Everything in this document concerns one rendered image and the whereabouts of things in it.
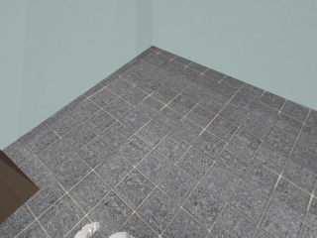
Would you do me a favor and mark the cabinet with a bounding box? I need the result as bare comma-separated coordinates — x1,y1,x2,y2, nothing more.
0,150,40,224

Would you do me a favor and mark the left robot hand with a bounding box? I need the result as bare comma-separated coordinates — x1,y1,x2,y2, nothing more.
74,222,100,238

